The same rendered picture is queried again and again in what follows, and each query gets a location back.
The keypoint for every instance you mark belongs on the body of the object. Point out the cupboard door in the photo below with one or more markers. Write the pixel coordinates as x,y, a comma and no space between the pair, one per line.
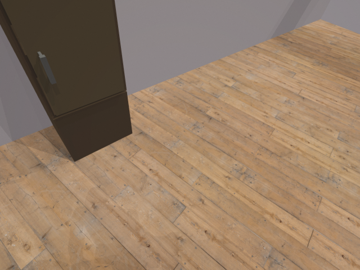
79,40

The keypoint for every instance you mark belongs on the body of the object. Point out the handle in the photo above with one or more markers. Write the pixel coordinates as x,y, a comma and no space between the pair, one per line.
47,68

